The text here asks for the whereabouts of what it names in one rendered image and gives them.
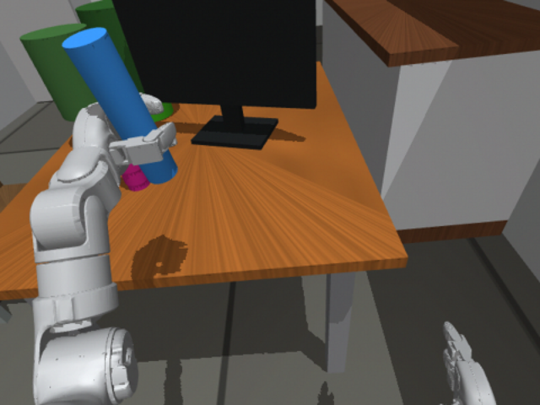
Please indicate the table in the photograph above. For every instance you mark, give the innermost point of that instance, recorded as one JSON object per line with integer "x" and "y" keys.
{"x": 306, "y": 204}

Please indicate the left robot arm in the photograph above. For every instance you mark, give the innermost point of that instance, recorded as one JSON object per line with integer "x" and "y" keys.
{"x": 70, "y": 232}

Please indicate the right robot hand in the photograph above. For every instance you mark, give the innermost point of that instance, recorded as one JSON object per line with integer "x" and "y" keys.
{"x": 465, "y": 377}

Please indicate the chair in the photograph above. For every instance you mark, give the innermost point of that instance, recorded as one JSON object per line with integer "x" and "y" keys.
{"x": 7, "y": 194}

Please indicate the left robot hand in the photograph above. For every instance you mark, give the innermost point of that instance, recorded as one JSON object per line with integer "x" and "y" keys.
{"x": 92, "y": 127}

